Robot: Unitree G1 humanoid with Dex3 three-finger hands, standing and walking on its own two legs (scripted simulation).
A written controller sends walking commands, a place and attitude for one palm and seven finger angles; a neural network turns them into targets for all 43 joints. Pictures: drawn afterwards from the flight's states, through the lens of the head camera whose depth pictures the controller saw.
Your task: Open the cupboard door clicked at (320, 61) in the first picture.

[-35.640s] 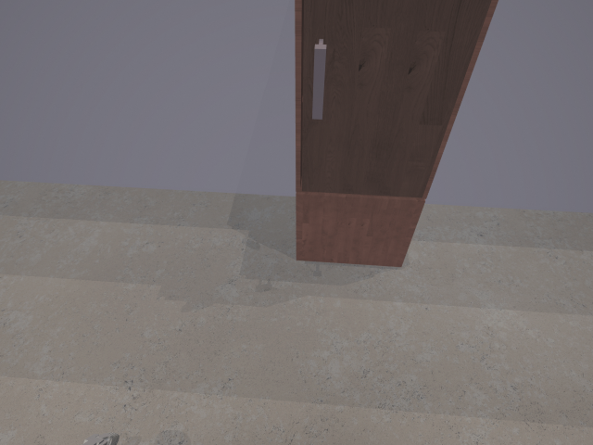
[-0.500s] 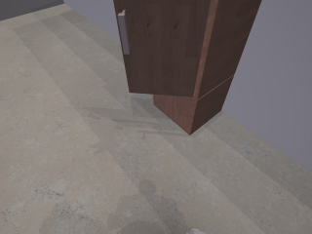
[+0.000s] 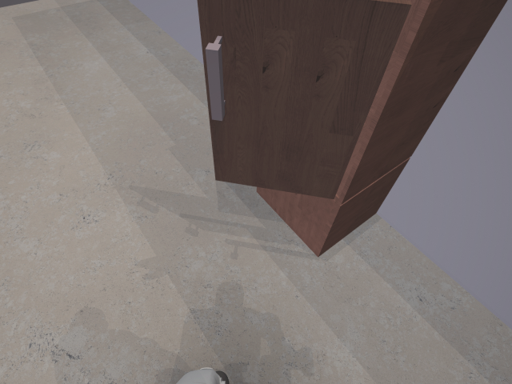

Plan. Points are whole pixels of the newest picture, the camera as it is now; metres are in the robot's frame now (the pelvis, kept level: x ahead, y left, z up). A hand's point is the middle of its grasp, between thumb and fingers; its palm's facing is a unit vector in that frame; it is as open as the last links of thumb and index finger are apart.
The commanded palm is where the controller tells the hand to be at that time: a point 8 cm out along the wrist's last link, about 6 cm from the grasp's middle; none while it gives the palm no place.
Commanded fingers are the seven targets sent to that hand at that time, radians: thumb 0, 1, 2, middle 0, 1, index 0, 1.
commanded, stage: take the last steps up to it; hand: left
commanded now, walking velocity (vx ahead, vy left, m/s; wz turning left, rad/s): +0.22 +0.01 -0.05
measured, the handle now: (218, 79) +0.72 +0.16 +0.06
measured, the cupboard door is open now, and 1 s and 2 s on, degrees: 43 43 43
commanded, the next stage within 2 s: come to a stop and stand still in 0.18 s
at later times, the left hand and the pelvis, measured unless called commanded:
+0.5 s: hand (170, 317) +0.25 +0.19 -0.16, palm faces -0.06 -0.97 -0.24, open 7.3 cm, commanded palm none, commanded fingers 0.00 0.90 0.90 -0.20 -0.30 -0.20 -0.30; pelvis +0.15 +0.01 +0.00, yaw -2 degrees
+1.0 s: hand (157, 361) +0.17 +0.19 -0.17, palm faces -0.03 -0.97 -0.24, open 7.3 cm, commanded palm none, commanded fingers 0.00 0.90 0.90 -0.20 -0.30 -0.20 -0.30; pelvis +0.14 +0.00 +0.00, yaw -2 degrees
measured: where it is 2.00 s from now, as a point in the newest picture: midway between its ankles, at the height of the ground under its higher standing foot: outside the picture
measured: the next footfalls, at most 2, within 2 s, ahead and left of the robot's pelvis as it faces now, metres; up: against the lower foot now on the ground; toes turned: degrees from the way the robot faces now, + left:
left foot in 0.02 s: +0.16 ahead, +0.12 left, +0.00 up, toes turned +2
right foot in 0.40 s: +0.21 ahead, -0.12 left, +0.00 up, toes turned -8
